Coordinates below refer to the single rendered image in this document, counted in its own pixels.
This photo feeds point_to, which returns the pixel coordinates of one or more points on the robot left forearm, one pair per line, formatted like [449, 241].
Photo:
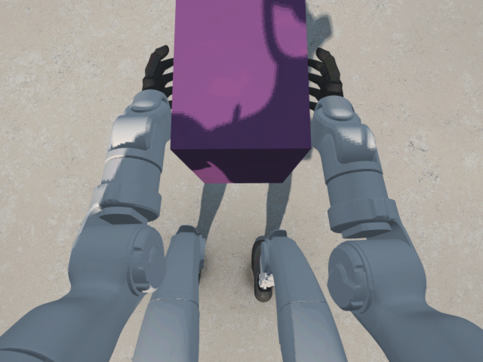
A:
[128, 193]

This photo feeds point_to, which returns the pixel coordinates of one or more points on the robot left hand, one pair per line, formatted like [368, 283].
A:
[154, 78]

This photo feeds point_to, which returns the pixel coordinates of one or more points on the left robot upper arm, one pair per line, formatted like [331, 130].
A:
[111, 269]

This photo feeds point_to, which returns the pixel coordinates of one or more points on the carton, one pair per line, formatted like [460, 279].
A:
[240, 98]

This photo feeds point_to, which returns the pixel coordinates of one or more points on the robot left shin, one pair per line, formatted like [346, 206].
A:
[186, 228]

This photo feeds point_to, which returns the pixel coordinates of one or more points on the robot right hand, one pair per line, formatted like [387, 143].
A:
[329, 83]

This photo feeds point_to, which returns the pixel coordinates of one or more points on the robot right forearm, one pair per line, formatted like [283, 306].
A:
[360, 207]

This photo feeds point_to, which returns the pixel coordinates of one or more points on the robot right foot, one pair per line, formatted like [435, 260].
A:
[262, 294]

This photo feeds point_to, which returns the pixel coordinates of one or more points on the right robot upper arm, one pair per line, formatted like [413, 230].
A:
[382, 282]

